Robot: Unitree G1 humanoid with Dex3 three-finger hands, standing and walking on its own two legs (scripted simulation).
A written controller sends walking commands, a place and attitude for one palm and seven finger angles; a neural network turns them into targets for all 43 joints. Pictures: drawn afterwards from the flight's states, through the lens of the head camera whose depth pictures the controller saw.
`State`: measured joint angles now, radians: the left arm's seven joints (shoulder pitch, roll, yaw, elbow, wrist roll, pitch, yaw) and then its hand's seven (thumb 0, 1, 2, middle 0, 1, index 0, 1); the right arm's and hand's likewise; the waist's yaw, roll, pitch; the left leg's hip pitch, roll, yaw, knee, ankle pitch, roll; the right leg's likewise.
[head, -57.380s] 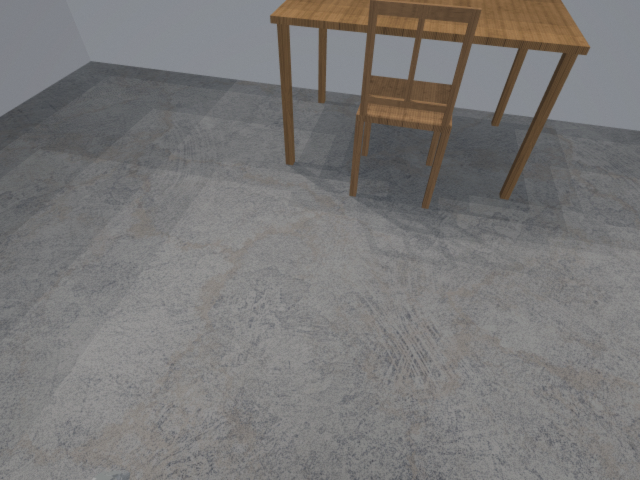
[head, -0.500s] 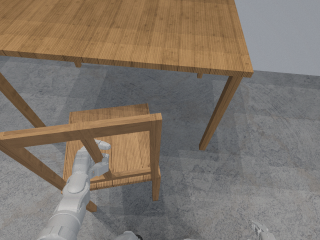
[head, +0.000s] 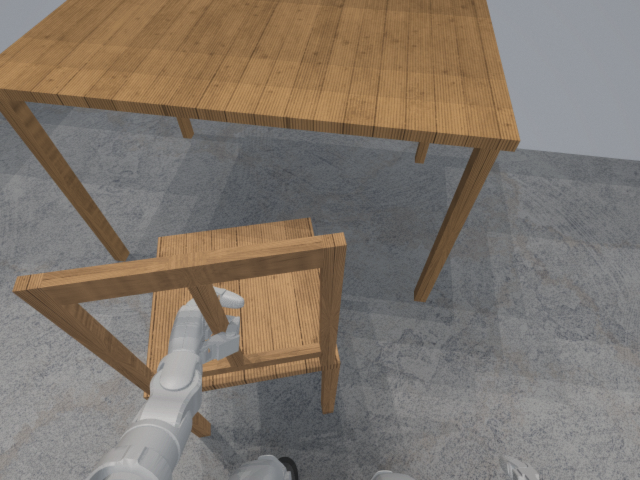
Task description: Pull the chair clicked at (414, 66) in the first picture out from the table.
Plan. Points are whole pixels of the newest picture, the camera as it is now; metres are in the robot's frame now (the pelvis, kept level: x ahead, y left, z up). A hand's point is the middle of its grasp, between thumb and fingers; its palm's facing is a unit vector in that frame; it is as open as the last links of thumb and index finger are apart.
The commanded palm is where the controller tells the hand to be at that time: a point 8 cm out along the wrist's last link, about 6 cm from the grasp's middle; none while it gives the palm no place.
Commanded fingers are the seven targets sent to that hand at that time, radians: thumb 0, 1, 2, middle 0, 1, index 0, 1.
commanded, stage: step backward, pulling the chair out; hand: left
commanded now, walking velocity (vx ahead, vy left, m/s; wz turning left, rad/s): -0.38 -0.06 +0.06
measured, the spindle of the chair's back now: (221, 328) +0.33 +0.16 -0.09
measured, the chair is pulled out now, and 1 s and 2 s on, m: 0.31 0.39 0.61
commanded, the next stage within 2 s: stop walking, hand still on the chair in 1.82 s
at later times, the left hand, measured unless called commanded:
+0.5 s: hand (230, 345) +0.30 +0.14 -0.06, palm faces +0.00 -0.99 -0.16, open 5.3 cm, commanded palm +0.27 +0.19 -0.06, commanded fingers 0.00 0.90 0.90 -0.50 -1.45 -0.50 -1.45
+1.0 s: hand (224, 401) +0.22 +0.14 -0.06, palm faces +0.05 -0.98 -0.17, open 5.3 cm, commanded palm +0.20 +0.19 -0.06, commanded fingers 0.00 0.90 0.90 -0.50 -1.45 -0.50 -1.45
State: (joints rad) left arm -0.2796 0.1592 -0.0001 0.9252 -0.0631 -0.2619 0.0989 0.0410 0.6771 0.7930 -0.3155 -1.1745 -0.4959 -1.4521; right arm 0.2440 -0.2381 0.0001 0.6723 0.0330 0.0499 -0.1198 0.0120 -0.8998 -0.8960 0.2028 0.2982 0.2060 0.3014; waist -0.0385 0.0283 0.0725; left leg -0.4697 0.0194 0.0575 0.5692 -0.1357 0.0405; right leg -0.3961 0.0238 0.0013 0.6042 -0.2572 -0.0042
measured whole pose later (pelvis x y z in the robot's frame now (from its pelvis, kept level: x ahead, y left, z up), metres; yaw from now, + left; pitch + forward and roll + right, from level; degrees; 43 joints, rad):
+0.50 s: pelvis -0.02 +0.01 +0.00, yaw +0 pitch +2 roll +0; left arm -0.27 0.17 0.00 0.76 -0.03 -0.18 0.09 0.03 0.68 0.77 -0.28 -1.23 -0.50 -1.45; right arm 0.17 -0.23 -0.02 0.65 0.01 0.05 -0.10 0.01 -0.90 -0.90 0.20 0.30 0.20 0.30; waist -0.04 -0.03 0.13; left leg -0.37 0.02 -0.02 0.59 -0.26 -0.03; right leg -0.43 -0.02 0.00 0.62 -0.21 0.01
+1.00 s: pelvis -0.09 -0.01 +0.00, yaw -1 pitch +2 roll -2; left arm -0.24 0.18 0.03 0.75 -0.05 -0.19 0.09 0.04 0.67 0.80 -0.30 -1.22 -0.50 -1.45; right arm 0.18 -0.20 -0.01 0.70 -0.01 0.02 -0.07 0.01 -0.90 -0.90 0.20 0.30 0.21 0.30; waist -0.02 0.02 0.15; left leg -0.41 0.08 -0.03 0.62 -0.24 -0.05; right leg -0.34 0.02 -0.03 0.55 -0.24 0.00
